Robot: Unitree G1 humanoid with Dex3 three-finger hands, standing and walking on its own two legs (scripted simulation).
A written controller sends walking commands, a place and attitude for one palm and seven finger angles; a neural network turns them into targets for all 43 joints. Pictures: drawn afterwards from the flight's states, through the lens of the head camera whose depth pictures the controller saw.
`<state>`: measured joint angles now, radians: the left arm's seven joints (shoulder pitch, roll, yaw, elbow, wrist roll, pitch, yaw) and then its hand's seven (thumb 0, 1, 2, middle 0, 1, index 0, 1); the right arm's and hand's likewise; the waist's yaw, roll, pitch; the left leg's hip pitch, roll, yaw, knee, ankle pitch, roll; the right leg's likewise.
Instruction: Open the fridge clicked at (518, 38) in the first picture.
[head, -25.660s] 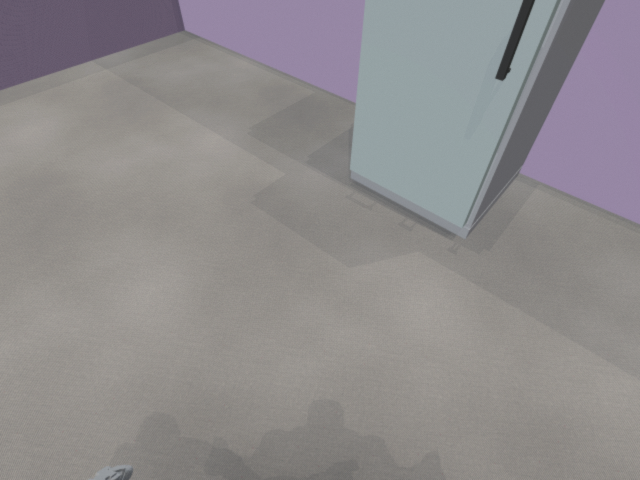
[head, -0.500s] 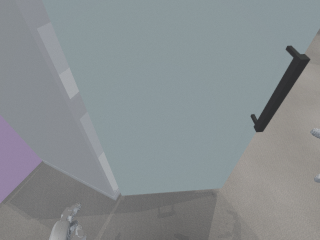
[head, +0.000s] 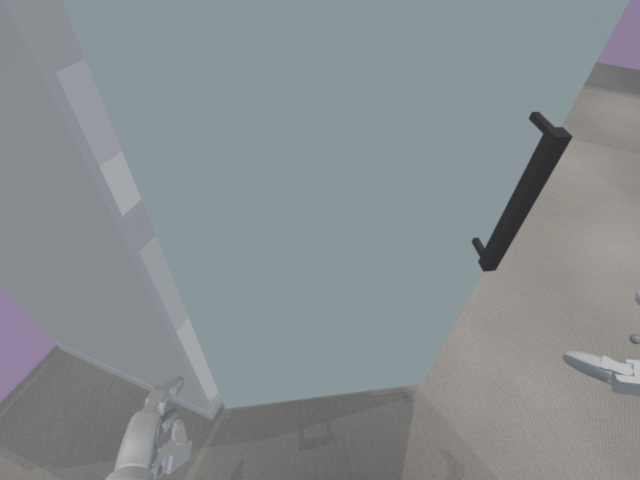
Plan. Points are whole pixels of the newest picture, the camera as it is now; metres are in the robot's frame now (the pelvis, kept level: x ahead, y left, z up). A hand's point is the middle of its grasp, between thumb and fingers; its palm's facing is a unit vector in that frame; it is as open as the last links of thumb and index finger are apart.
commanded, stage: draw the hand back to the body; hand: right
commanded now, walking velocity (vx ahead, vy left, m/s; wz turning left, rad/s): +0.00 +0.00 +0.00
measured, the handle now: (509, 200) +0.49 -0.29 +0.10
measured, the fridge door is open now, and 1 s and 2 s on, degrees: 60 60 60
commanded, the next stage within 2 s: step back with the hand held close in 0.84 s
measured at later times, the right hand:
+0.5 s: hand (604, 347) +0.21 -0.25 +0.16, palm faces +0.44 +0.80 -0.41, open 8.4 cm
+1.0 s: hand (607, 354) +0.20 -0.25 +0.16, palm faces +0.45 +0.80 -0.40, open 7.4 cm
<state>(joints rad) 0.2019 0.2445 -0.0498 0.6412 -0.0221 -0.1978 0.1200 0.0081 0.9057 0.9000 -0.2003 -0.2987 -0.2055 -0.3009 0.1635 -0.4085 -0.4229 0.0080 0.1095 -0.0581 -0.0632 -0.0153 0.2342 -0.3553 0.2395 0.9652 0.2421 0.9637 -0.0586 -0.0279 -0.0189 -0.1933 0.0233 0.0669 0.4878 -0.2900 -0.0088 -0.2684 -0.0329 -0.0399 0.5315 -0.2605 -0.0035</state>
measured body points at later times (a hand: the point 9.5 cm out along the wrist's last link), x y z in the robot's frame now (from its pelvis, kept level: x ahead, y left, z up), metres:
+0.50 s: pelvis +0.02 +0.01 +0.01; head +0.00 +0.03 +0.45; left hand +0.20 +0.24 -0.08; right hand +0.18 -0.29 +0.18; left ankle -0.02 +0.12 -0.74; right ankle +0.01 -0.11 -0.74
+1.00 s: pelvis +0.01 +0.01 +0.01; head -0.01 +0.03 +0.45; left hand +0.19 +0.24 -0.08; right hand +0.18 -0.29 +0.18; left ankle -0.02 +0.12 -0.74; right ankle +0.01 -0.11 -0.74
